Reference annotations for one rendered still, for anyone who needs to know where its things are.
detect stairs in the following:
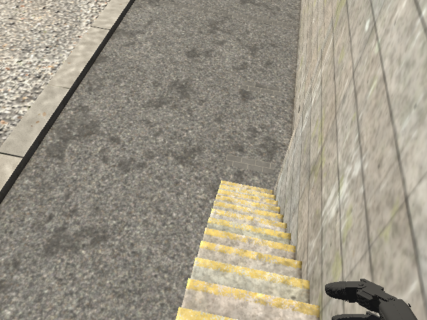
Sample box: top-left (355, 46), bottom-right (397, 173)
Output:
top-left (175, 180), bottom-right (320, 320)

